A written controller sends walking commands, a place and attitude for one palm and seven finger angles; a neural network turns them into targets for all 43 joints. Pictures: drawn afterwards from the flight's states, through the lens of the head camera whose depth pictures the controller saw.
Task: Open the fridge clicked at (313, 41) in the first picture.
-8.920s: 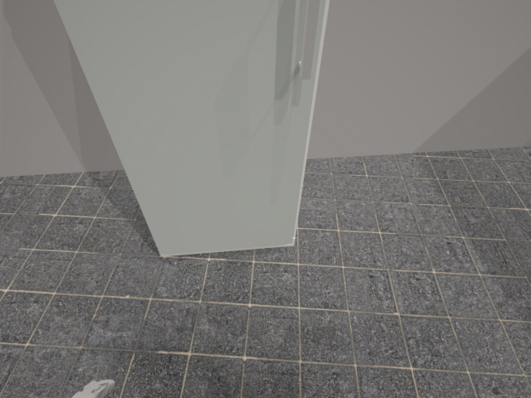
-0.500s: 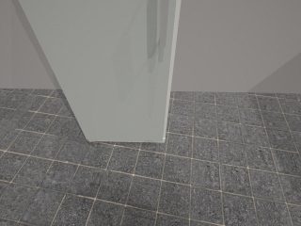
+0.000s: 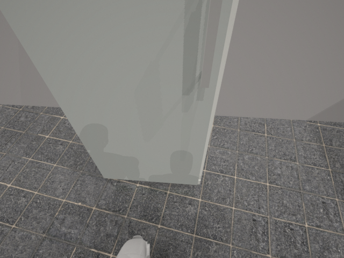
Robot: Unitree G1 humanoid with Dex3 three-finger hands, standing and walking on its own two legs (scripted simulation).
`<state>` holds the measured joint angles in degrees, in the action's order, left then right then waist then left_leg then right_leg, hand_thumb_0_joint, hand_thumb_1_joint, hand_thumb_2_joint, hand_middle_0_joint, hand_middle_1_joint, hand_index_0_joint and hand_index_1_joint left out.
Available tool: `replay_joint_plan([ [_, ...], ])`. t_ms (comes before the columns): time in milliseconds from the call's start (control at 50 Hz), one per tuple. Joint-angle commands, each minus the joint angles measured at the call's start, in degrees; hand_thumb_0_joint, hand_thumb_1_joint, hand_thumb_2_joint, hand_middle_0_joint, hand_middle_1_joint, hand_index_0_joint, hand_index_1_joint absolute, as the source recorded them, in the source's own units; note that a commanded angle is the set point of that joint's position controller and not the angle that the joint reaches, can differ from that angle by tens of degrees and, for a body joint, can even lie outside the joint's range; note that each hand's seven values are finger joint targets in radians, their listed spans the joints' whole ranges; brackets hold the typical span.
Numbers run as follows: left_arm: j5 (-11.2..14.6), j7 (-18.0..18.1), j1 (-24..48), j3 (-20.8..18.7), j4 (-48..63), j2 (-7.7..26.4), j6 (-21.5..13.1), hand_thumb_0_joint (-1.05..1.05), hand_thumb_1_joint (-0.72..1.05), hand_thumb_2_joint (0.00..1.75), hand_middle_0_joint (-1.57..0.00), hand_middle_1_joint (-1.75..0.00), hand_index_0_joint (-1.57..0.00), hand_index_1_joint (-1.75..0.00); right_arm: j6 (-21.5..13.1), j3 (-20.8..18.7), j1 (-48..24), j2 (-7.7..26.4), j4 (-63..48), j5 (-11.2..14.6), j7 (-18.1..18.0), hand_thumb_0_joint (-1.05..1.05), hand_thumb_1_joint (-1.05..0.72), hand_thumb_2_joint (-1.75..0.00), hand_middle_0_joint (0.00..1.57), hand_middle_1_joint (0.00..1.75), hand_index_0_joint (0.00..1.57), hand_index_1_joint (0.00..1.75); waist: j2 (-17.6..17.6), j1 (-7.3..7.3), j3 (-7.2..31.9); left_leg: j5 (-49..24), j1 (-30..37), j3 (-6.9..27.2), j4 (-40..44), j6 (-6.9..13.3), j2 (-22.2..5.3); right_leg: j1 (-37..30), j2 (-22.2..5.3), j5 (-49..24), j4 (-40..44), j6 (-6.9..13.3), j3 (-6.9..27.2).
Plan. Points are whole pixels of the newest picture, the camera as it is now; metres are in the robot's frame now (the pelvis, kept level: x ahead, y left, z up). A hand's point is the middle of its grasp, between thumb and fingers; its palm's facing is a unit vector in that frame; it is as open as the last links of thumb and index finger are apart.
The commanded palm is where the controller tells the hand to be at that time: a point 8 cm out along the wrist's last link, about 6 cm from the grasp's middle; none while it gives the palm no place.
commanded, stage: shuffle to correct the standing spot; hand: right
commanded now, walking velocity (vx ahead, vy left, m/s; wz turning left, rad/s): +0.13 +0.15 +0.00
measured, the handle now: (211, 29) +0.56 -0.04 +0.24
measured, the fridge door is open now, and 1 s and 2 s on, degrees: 0 0 0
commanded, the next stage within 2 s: come to a stop and stand still in 0.16 s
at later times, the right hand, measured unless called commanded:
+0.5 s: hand (215, 255) +0.17 -0.10 -0.19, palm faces +0.09 +0.98 -0.17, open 7.3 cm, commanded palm none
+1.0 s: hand out of the picture +0.13 -0.08 -0.18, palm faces +0.08 +0.97 -0.22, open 7.4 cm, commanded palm none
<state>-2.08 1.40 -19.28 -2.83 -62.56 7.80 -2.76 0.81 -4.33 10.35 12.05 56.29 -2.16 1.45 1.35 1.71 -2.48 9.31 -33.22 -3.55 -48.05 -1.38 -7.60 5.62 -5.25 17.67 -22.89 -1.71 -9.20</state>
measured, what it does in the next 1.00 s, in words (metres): walks ahead: left foot, then right foot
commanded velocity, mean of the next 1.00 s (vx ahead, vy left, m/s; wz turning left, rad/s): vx -0.07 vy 0.01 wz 0.00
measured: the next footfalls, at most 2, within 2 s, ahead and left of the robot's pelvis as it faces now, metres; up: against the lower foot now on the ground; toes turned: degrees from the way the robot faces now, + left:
left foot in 0.10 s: +0.18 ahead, +0.19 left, +0.00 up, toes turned +3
right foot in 0.42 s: +0.19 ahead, -0.01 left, +0.00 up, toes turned -10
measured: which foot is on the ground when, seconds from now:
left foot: up 0.00-0.08, down 0.10-1.00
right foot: down 0.00-0.10, up 0.12-0.40, down 0.42-0.70, up 0.72-1.00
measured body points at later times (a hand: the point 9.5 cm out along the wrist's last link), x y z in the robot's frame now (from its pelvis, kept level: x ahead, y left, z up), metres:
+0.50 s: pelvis +0.15 +0.08 -0.01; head +0.17 +0.05 +0.44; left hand +0.24 +0.30 -0.15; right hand +0.17 -0.15 -0.18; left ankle +0.14 +0.16 -0.74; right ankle +0.15 -0.01 -0.74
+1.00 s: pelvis +0.10 +0.10 -0.01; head +0.13 +0.11 +0.44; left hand +0.18 +0.34 -0.16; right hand +0.12 -0.13 -0.16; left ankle +0.14 +0.19 -0.74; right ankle +0.05 -0.03 -0.72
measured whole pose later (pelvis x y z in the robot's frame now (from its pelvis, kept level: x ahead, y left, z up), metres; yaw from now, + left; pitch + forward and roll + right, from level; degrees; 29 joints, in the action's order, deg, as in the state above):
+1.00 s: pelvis +0.10 +0.10 -0.01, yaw -3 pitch +0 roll +0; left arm -0.5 1.0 -8.6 -3.1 -59.6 10.9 3.4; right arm 0.6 -1.4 13.9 9.1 57.4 -1.9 -2.0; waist -0.1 -1.3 -4.1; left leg 12.4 -16.2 -6.5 -28.8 3.4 -0.4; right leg 13.4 -1.9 25.1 -39.2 -2.1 -1.2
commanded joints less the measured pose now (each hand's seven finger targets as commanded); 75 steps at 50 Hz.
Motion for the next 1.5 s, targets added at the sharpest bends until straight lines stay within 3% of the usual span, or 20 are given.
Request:
replay_joint_plan([
  [0, -0.23, 0.55, -2.74, -2.57, 1.87, 11.41, -0.05, 0.0, 0.9, 0.9, -0.2, -0.3, -0.2, -0.3, -1.03, 0.37, 0.16, 0.37, -2.47, 0.59, 0.76, 0.0, -0.9, -0.9, 0.2, 0.3, 0.2, 0.3, -10.43, 0.58, -3.08, 1.27, 8.43, -3.63, 12.58, 0.75, 2.51, 3.61, -12.34, -20.59, 5.29, 7.62, 6.41],
  [60, 0.4, -0.1, -2.86, -2.53, 1.39, 10.56, 0.46, 0.0, 0.9, 0.9, -0.2, -0.3, -0.2, -0.3, -2.42, -0.99, 13.48, 5.92, 1.75, 0.26, 0.1, 0.0, -0.9, -0.9, 0.2, 0.3, 0.2, 0.3, -0.97, -5.85, 5.05, -4.67, 32.26, -3.06, 21.15, 2.79, 3.91, 11.28, -6.45, -18.57, -15.64, 3.34, 1.3],
  [80, 0.99, -0.42, -6.36, -1.4, 2.13, 5.72, 0.54, 0.0, 0.9, 0.9, -0.2, -0.3, -0.2, -0.3, -2.98, -2.59, 18.44, 12.56, 2.85, -0.08, -0.83, 0.0, -0.9, -0.9, 0.2, 0.3, 0.2, 0.3, 17.78, -7.25, 12.9, -12.56, 45.73, 15.12, 24.4, 8.04, -12.01, 23.98, 0.95, 8.75, -34.57, 0.8, -2.5],
  [100, 1.45, 0.27, -4.98, -0.94, 3.66, 5.83, 1.42, 0.0, 0.9, 0.9, -0.2, -0.3, -0.2, -0.3, -2.6, -2.28, 19.13, 13.85, 2.93, 1.01, -1.39, 0.0, -0.9, -0.9, 0.2, 0.3, 0.2, 0.3, 18.23, -7.04, 16.97, -17.08, 43.92, 20.32, 27.76, 11.56, -16.48, 25.16, 2.57, 20.86, -45.5, 1.23, 4.29],
  [120, 1.44, 0.43, -2.71, -1.1, 4.24, 5.45, 1.71, 0.0, 0.9, 0.9, -0.2, -0.3, -0.2, -0.3, -2.13, -1.75, 15.49, 11.5, 1.84, 0.94, -1.88, 0.0, -0.9, -0.9, 0.2, 0.3, 0.2, 0.3, 11.67, -6.24, 11.26, -13.46, 38.63, 17.09, 29.18, 13.13, -15.21, 27.6, 0.66, 18.41, -49.7, 1.68, 6.44],
  [220, 0.67, -0.51, -0.35, -0.99, 3.36, 4.37, 3.29, 0.0, 0.9, 0.9, -0.2, -0.3, -0.2, -0.3, -2.7, 0.56, 2.88, 3.94, -0.65, 0.39, -3.04, 0.0, -0.9, -0.9, 0.2, 0.3, 0.2, 0.3, 5.36, -0.17, 3.81, -13.81, 20.25, 3.31, 30.99, 10.97, -8.4, 20.97, -2.63, 7.86, -41.85, 0.73, 5.75],
  [300, 0.72, -0.32, -0.16, 0.58, 3.54, 0.91, 3.2, 0.0, 0.9, 0.9, -0.2, -0.3, -0.2, -0.3, -2.42, 0.94, 3.56, 3.04, -0.13, 0.32, -3.49, 0.0, -0.9, -0.9, 0.2, 0.3, 0.2, 0.3, 0.95, -0.25, 4.15, -19.17, 18.54, 4.49, 29.55, 12.39, -8.17, 14.04, -0.63, 5.86, -23.96, 0.11, 3.86],
  [360, 1.42, -0.03, -2.12, 1.05, 1.94, 1.26, 2.51, 0.0, 0.9, 0.9, -0.2, -0.3, -0.2, -0.3, -2.31, 1.61, 4.08, 3.0, 1.12, 1.4, -3.55, 0.0, -0.9, -0.9, 0.2, 0.3, 0.2, 0.3, -1.6, 0.32, 7.02, -23.8, 22.29, 2.51, 22.43, 8.62, -5.07, 4.43, 0.44, -9.87, -3.32, 0.07, 4.33],
  [400, 1.39, 0.66, 0.27, 0.03, 3.82, 7.15, 1.93, 0.0, 0.9, 0.9, -0.2, -0.3, -0.2, -0.3, -1.59, 1.67, 6.83, 1.48, 0.3, 2.06, -3.58, 0.0, -0.9, -0.9, 0.2, 0.3, 0.2, 0.3, -10.78, -1.46, 7.37, -13.06, 19.43, 0.5, 19.87, 2.71, -0.44, 0.3, -9.02, -38.95, -1.93, 4.43, 11.91],
  [520, 0.86, 1.43, 6.46, -0.98, 6.22, 9.62, 3.61, 0.0, 0.9, 0.9, -0.2, -0.3, -0.2, -0.3, 0.13, 0.84, 8.11, 2.99, 0.61, 1.08, -3.82, 0.0, -0.9, -0.9, 0.2, 0.3, 0.2, 0.3, -12.01, -2.09, 2.01, 10.25, 15.16, 0.31, 11.38, 1.3, 3.23, -0.75, -11.63, -52.18, -1.39, 9.4, 12.83],
  [620, 0.88, 0.95, 10.57, -2.39, 8.95, 11.58, 4.45, 0.0, 0.9, 0.9, -0.2, -0.3, -0.2, -0.3, 0.55, 0.32, 9.65, 2.82, -0.86, 0.64, -3.65, 0.0, -0.9, -0.9, 0.2, 0.3, 0.2, 0.3, -3.96, -3.26, 6.05, 3.57, 17.21, 1.41, 14.97, 0.87, 3.38, -0.4, -10.54, -42.1, -5.85, 9.26, 10.88],
  [680, 1.33, 0.31, 9.04, -2.1, 9.93, 6.52, 5.17, 0.0, 0.9, 0.9, -0.2, -0.3, -0.2, -0.3, -0.2, -0.03, 8.9, 7.7, -1.62, -0.09, -3.84, 0.0, -0.9, -0.9, 0.2, 0.3, 0.2, 0.3, 16.11, -2.4, 6.49, -39.42, 24.82, 16.19, 23.77, 8.23, -11.46, 12.03, 4.03, 1.78, -20.6, 1.58, 2.43],
  [700, 1.27, 0.35, 11.42, -1.85, 10.16, 5.75, 5.97, 0.0, 0.9, 0.9, -0.2, -0.3, -0.2, -0.3, -0.29, -0.06, 10.03, 7.59, -1.36, 0.23, -3.96, 0.0, -0.9, -0.9, 0.2, 0.3, 0.2, 0.3, 17.47, -4.33, 6.24, -43.35, 24.71, 17.21, 25.52, 12.21, -13.64, 14.96, 5.48, 15.63, -29.99, 1.27, 6.58],
  [780, 1.39, -0.14, 11.71, -1.36, 8.27, 5.06, 6.24, 0.0, 0.9, 0.9, -0.2, -0.3, -0.2, -0.3, -0.76, 0.41, 6.46, 5.88, -2.78, 0.42, -4.16, 0.0, -0.9, -0.9, 0.2, 0.3, 0.2, 0.3, 5.65, -2.49, 3.77, -32.99, 24.39, 11.85, 25.84, 12.63, -8.87, 19.24, 4.56, 10.81, -38.87, 0.36, 10.12],
  [920, 1.79, -0.27, 9.88, -0.13, 6.37, 4.7, 5.06, 0.0, 0.9, 0.9, -0.2, -0.3, -0.2, -0.3, -1.17, 0.22, 8.08, 8.08, -0.89, 0.39, -3.78, 0.0, -0.9, -0.9, 0.2, 0.3, 0.2, 0.3, 6.53, -3.61, 6.99, -23.0, 28.93, 12.91, 27.52, 12.19, -7.96, 12.18, 3.71, 9.11, -16.59, -0.37, 7.54],
  [1000, 1.54, 0.08, 2.57, 0.38, 2.86, 5.47, 3.89, 0.0, 0.9, 0.9, -0.2, -0.3, -0.2, -0.3, -0.71, 0.71, 4.08, 6.13, -0.05, 1.47, -3.43, 0.0, -0.9, -0.9, 0.2, 0.3, 0.2, 0.3, 1.97, -0.83, 5.65, -2.8, 19.86, 9.16, 26.87, 5.75, -3.32, -0.73, 1.83, -4.35, 1.83, 1.05, 8.44],
  [1040, 0.57, 0.17, 5.51, 0.42, 3.5, 8.7, 3.58, 0.0, 0.9, 0.9, -0.2, -0.3, -0.2, -0.3, -0.13, 1.41, 4.21, 3.32, 0.12, 1.67, -2.94, 0.0, -0.9, -0.9, 0.2, 0.3, 0.2, 0.3, -8.65, -3.05, 0.56, 6.66, 19.83, 4.51, 27.29, 1.6, 2.29, 8.75, -5.76, 1.06, 7.0, 4.23, 16.16],
  [1080, 0.59, -0.11, 8.26, 0.68, 3.65, 8.21, 3.35, 0.0, 0.9, 0.9, -0.2, -0.3, -0.2, -0.3, 0.24, 1.38, 3.98, 3.47, 1.55, 1.06, -2.86, 0.0, -0.9, -0.9, 0.2, 0.3, 0.2, 0.3, -11.09, -3.96, -1.91, 4.72, 25.28, 2.42, 24.99, 0.73, 2.59, 16.42, -4.98, 8.48, 11.19, 3.92, 16.31],
  [1320, 0.88, 0.16, -1.81, 1.28, 0.78, 5.34, 3.16, 0.0, 0.9, 0.9, -0.2, -0.3, -0.2, -0.3, -0.67, 2.34, 9.27, 1.77, 5.95, 1.09, -2.98, 0.0, -0.9, -0.9, 0.2, 0.3, 0.2, 0.3, 1.31, -2.54, -5.26, 10.61, 19.85, 6.1, 30.49, 0.93, 1.38, 13.34, -0.48, 8.31, 7.98, 3.69, 11.66],
  [1480, 0.95, 0.39, -5.12, 1.79, -0.69, 3.64, 2.53, 0.0, 0.9, 0.9, -0.2, -0.3, -0.2, -0.3, -1.33, 2.41, 11.27, 0.66, 6.9, 1.35, -3.38, 0.0, -0.9, -0.9, 0.2, 0.3, 0.2, 0.3, 0.09, -1.9, -1.94, 7.56, 19.87, 6.81, 29.6, 1.94, 1.06, 10.55, -0.22, 2.96, 5.9, 3.74, 10.32],
])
